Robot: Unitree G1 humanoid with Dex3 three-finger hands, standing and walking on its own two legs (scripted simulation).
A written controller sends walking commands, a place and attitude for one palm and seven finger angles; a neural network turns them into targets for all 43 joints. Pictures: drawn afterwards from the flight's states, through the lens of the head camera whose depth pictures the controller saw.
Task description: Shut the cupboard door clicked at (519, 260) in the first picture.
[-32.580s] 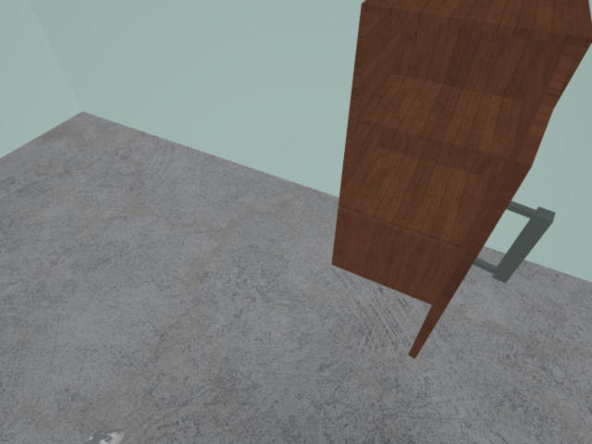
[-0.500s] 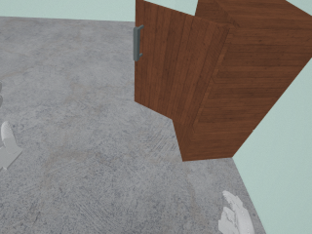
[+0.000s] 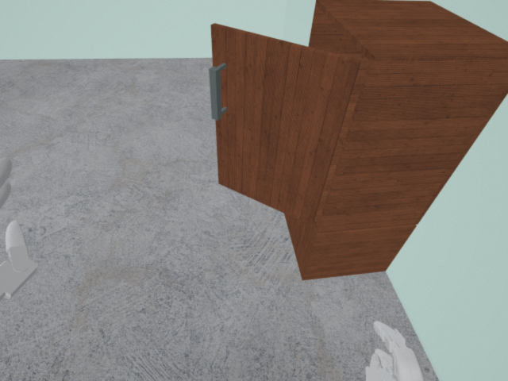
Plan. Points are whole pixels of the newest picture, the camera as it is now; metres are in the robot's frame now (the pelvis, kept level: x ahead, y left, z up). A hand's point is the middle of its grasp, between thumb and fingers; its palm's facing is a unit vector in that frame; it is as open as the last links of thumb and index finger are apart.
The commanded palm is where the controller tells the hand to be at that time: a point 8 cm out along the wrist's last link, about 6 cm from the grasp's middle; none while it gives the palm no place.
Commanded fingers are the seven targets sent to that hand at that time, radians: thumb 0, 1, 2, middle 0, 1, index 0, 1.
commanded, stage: stop stepping back and stand still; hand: left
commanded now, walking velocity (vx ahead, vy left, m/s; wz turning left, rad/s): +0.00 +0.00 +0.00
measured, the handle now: (219, 92) +0.88 +0.12 +0.03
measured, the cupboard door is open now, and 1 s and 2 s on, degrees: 52 52 52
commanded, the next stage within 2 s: let the arm hang, fingers relaxed in 0.04 s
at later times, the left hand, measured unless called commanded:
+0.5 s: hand out of the picture -0.02 +0.19 -0.19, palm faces +0.06 -0.99 -0.13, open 7.1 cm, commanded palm none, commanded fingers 0.00 0.90 0.90 -0.20 -0.30 -0.20 -0.30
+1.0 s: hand out of the picture -0.09 +0.21 -0.17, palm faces +0.06 -0.97 -0.22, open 7.4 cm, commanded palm none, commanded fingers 0.00 0.90 0.90 -0.20 -0.30 -0.20 -0.30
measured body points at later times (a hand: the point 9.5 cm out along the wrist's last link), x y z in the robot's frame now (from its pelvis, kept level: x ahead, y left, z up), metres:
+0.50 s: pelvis -0.03 +0.02 -0.01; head -0.02 +0.06 +0.44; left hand -0.02 +0.24 -0.18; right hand +0.02 -0.23 -0.13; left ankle +0.05 +0.11 -0.74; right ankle -0.07 -0.09 -0.73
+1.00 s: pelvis -0.03 +0.02 +0.00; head -0.05 +0.02 +0.45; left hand -0.09 +0.26 -0.15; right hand -0.02 -0.21 -0.16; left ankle +0.05 +0.11 -0.74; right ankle -0.07 -0.09 -0.73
